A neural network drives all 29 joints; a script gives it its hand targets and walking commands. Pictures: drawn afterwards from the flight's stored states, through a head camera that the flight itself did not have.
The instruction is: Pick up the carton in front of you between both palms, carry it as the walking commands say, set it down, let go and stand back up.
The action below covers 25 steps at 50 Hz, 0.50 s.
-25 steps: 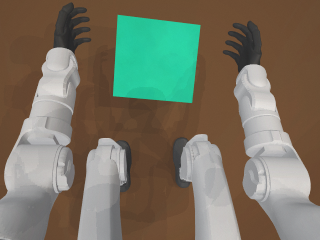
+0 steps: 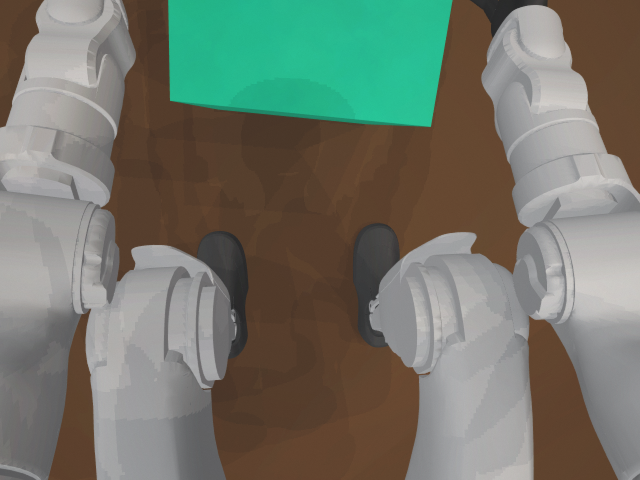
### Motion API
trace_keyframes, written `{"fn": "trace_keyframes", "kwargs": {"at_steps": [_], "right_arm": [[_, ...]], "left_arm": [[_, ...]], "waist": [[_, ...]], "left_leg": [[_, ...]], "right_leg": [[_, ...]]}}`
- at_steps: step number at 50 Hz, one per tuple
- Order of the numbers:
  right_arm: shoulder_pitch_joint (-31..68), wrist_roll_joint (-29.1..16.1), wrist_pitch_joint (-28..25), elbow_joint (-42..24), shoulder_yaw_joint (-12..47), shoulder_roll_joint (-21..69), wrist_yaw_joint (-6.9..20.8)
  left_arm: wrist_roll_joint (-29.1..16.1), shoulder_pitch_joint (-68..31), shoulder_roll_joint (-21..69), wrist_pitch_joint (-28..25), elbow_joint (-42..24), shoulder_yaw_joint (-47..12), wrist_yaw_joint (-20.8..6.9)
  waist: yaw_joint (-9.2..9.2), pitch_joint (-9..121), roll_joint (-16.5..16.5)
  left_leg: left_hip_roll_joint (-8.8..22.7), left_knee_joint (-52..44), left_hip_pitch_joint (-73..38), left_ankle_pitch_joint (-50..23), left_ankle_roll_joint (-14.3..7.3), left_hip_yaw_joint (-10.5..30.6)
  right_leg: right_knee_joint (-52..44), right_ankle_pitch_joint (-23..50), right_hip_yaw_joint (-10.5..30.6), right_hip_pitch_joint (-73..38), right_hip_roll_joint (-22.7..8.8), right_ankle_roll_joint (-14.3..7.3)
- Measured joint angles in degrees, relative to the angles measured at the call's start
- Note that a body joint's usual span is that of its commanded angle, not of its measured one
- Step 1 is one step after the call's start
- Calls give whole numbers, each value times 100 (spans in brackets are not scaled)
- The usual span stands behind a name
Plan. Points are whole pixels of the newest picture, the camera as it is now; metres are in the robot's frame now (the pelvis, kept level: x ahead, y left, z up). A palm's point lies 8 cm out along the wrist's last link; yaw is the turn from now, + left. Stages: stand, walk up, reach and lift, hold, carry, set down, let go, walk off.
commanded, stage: reach and lift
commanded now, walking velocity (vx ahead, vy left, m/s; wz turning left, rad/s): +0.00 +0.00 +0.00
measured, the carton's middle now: (305, 14) +0.53 +0.00 -0.24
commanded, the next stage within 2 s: none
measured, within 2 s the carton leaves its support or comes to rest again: leaves its support in 0.78 s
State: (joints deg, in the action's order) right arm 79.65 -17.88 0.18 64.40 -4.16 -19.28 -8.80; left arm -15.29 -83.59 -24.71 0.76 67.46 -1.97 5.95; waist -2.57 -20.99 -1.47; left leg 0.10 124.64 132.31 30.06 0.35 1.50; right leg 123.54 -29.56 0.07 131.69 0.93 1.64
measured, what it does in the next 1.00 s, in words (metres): stands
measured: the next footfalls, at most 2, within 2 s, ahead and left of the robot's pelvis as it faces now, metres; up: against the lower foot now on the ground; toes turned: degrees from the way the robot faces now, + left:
none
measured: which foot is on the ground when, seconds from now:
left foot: down 0.00-1.00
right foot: down 0.00-1.00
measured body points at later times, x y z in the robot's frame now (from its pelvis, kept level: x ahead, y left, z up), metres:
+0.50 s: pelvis +0.00 +0.00 +0.01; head +0.37 +0.01 +0.26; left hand +0.55 +0.15 -0.18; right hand +0.54 -0.16 -0.18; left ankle +0.12 +0.12 -0.33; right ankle +0.13 -0.12 -0.33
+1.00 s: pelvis +0.01 -0.01 +0.02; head +0.30 +0.02 +0.36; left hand +0.53 +0.16 -0.08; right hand +0.53 -0.15 -0.08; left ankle +0.12 +0.12 -0.33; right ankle +0.13 -0.13 -0.33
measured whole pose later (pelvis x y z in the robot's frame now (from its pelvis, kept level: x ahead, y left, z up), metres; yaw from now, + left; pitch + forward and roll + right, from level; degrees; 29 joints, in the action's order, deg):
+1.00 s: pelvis +0.01 -0.01 +0.02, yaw +2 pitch +38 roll -1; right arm 64.0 -6.3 12.3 47.5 -16.0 -7.7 -10.6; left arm -3.3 -68.3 -10.4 12.9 51.6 9.9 7.5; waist -1.0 -3.2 -1.2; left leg -1.8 121.6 128.5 31.1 1.5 1.9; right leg 121.8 -31.9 2.0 127.7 3.5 3.3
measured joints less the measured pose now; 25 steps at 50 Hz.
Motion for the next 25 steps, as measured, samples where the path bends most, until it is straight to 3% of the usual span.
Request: {"fn": "trace_keyframes", "kwargs": {"at_steps": [7, 15, 23, 25], "right_arm": [[-268, -195, -84, -102, 226, -10, 5], [-367, 265, -111, 82, -90, 309, 40], [-46, 123, -166, 156, 236, 391, -3], [61, 126, -188, 224, 209, 439, -150]], "left_arm": [[-41, 402, 156, -41, -333, -61, 59], [175, 437, 343, -72, -16, 192, -16], [126, 138, 584, -193, 139, 14, 100], [125, 75, 614, -223, 162, -5, 170]], "waist": [[75, 212, -6], [51, 541, 91], [65, 369, 60], [74, 320, 46]], "left_leg": [[15, 124, -31, 157, 20, -12], [3, -45, -33, 130, 20, 0], [23, -143, -70, 59, 12, -15], [26, -161, -88, 52, 11, -20]], "right_leg": [[141, -143, 15, 0, 17, -11], [-32, -127, 2, -15, 4, -15], [-130, -39, 17, -34, 29, -12], [-144, -28, 23, -48, 32, -13]]}}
